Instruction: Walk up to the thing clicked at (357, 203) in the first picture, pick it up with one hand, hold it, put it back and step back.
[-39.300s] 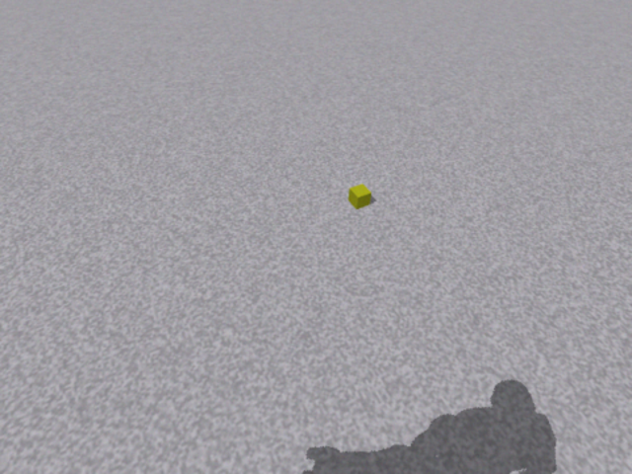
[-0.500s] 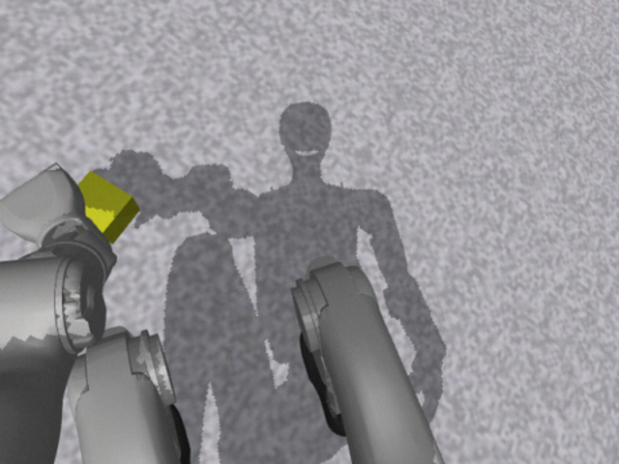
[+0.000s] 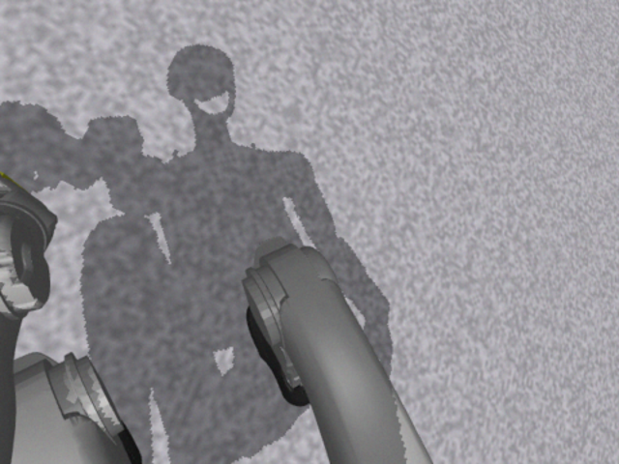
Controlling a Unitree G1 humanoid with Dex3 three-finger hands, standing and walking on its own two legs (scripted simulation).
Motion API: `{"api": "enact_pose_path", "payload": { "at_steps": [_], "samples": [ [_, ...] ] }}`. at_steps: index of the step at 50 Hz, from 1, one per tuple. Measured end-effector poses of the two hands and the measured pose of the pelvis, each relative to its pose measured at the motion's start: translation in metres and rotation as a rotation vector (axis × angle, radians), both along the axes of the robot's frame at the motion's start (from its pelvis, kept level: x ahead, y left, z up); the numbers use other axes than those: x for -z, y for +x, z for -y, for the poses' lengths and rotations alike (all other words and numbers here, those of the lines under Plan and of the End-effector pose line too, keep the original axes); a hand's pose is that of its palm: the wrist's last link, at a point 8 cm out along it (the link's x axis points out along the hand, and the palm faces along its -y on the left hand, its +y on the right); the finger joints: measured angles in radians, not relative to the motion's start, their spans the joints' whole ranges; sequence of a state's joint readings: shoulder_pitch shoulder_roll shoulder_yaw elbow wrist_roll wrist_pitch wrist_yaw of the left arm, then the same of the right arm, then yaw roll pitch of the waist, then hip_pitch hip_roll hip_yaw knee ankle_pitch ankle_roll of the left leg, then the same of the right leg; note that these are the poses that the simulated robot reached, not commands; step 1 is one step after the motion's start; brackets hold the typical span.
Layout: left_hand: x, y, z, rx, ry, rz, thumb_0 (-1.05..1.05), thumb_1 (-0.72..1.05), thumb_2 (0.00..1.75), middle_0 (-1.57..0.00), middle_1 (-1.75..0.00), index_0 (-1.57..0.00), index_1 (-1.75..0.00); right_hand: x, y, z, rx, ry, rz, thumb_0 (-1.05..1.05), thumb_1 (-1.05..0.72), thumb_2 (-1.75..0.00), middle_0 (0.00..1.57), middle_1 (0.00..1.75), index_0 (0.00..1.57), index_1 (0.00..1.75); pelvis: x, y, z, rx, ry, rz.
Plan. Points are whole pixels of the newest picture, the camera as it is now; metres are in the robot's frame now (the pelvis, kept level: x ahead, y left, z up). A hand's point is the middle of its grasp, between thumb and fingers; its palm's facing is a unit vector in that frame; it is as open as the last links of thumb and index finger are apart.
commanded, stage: rest palm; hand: left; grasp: from above
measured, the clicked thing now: out of the picture +0.53 +0.19 -0.29
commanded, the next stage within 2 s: close in 1.28 s
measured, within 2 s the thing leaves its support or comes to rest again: neither
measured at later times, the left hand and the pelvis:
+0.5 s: hand out of the picture +0.51 +0.18 -0.22, palm faces -0.30 -0.29 -0.91, open 10.4 cm; pelvis +0.00 +0.00 +0.00, yaw -2 degrees
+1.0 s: hand out of the picture +0.53 +0.19 -0.23, palm faces -0.30 -0.29 -0.91, open 11.3 cm; pelvis +0.00 +0.00 +0.01, yaw -2 degrees
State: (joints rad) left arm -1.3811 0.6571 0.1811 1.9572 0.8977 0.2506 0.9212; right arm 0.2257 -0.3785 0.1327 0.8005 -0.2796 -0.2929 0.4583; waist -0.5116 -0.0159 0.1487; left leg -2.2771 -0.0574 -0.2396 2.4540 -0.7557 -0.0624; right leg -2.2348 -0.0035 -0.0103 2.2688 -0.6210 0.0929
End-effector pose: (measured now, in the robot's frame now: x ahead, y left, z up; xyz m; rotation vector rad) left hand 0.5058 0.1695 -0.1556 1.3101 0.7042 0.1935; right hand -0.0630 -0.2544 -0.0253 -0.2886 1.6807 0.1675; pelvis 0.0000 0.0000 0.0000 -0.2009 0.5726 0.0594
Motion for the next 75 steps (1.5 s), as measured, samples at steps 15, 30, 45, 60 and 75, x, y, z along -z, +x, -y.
{"api": "enact_pose_path", "payload": {
  "at_steps": [15,30,45,60,75],
  "samples": [
    [0.005,0.010,-0.020,0.027,0.008,-0.034,0.00,-0.06,0.92,-0.55,-0.74,-0.53,-0.80,0.026,0.016,-0.011,-0.013,0.033,0.016,0.00,-0.91,-0.91,0.20,0.30,0.19,0.30,0.007,-0.005,-0.004,0.013,-0.013,-0.006],
    [0.006,0.012,-0.021,-0.006,-0.015,-0.047,0.00,-0.17,1.08,-0.48,-0.80,-0.46,-0.89,0.004,0.012,-0.007,-0.016,-0.027,-0.009,0.00,-0.91,-0.91,0.20,0.30,0.19,0.30,-0.002,-0.004,-0.005,0.016,-0.027,-0.016],
    [0.013,0.020,-0.024,-0.033,-0.008,-0.054,0.00,-0.25,1.16,-0.42,-0.84,-0.40,-0.94,-0.005,0.004,-0.012,-0.021,-0.012,-0.059,0.00,-0.91,-0.91,0.20,0.30,0.19,0.30,-0.007,-0.002,-0.004,0.016,-0.032,-0.024],
    [0.015,0.019,-0.024,-0.022,-0.009,-0.061,0.00,-0.31,1.24,-0.37,-0.89,-0.34,-0.99,0.000,0.009,-0.012,-0.043,-0.016,-0.031,0.00,-0.90,-0.91,0.20,0.30,0.19,0.30,-0.006,-0.005,-0.003,0.020,-0.030,-0.014],
    [0.017,0.022,-0.027,-0.023,-0.008,-0.054,0.00,-0.29,1.25,-0.38,-0.92,-0.34,-1.02,-0.007,0.003,-0.012,-0.048,-0.037,-0.037,0.00,-0.90,-0.91,0.20,0.30,0.19,0.30,-0.008,-0.006,-0.004,0.024,-0.036,-0.009]
  ]
}}
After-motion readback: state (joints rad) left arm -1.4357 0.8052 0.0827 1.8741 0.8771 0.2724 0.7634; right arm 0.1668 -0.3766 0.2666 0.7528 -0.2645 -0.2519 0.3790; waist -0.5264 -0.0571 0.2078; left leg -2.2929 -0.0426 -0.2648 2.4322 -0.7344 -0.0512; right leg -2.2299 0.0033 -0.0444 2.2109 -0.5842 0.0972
